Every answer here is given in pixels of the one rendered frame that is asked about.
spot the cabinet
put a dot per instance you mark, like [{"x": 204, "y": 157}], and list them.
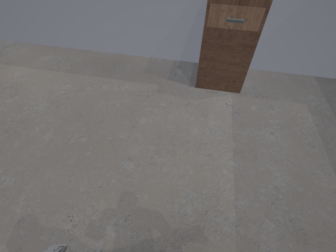
[{"x": 226, "y": 54}]

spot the handle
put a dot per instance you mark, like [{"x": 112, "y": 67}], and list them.
[{"x": 235, "y": 20}]

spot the drawer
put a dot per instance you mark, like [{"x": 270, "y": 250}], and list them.
[{"x": 252, "y": 17}]

